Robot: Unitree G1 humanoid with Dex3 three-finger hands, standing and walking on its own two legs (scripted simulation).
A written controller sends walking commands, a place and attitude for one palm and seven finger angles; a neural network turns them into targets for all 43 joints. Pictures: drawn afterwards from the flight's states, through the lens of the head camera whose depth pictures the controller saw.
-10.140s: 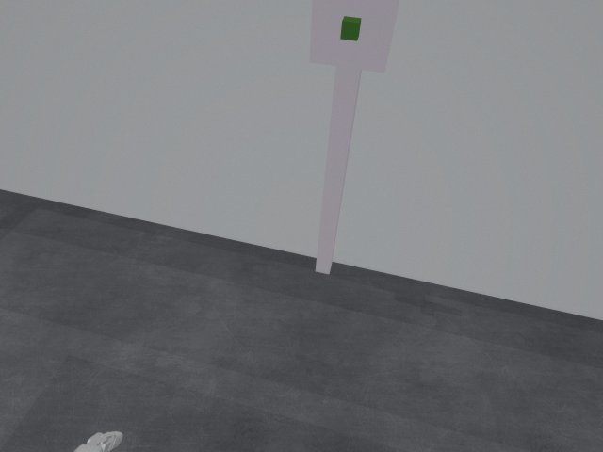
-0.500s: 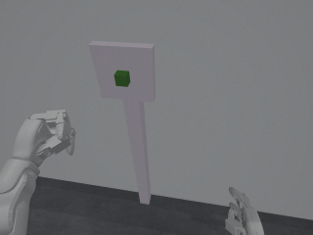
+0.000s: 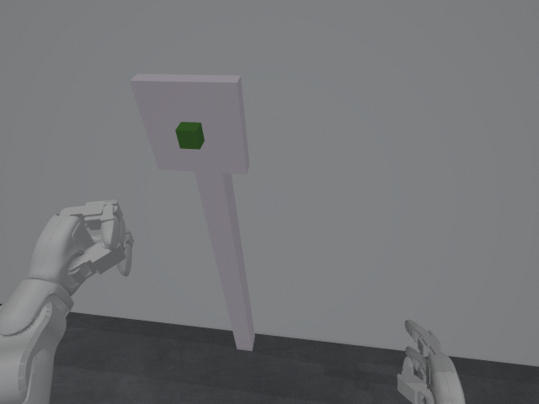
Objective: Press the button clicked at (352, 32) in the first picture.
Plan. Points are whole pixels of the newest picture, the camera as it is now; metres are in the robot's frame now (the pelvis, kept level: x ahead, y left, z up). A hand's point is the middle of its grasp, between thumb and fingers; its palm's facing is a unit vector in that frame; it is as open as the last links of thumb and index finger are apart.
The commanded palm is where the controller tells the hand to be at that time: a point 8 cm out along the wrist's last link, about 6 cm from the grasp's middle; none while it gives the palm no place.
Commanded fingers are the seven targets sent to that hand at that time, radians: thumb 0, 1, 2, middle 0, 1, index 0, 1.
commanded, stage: aim a knuckle at the button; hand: left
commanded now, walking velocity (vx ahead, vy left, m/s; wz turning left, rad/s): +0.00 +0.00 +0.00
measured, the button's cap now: (191, 134) +0.49 +0.20 +0.19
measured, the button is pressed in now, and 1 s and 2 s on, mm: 0 0 0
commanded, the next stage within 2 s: none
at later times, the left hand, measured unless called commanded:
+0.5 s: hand (150, 214) +0.31 +0.20 +0.17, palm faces +0.01 -1.00 -0.04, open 3.1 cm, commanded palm +0.27 +0.24 +0.18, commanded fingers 0.00 0.90 0.90 -1.30 -1.50 -1.30 -1.50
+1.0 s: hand (182, 194) +0.36 +0.18 +0.16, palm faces +0.01 -1.00 -0.04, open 3.1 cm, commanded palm +0.34 +0.23 +0.16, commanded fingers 0.00 0.90 0.90 -1.30 -1.50 -1.30 -1.50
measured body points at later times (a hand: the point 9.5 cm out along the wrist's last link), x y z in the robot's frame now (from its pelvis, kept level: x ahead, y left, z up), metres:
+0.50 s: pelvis +0.01 +0.01 +0.00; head -0.02 -0.01 +0.45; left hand +0.30 +0.26 +0.18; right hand +0.20 -0.22 -0.07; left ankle +0.01 +0.13 -0.74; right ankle -0.01 -0.09 -0.74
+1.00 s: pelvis +0.01 +0.01 +0.00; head +0.00 -0.01 +0.45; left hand +0.36 +0.23 +0.16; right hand +0.18 -0.22 -0.09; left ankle +0.01 +0.13 -0.74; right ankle -0.01 -0.09 -0.74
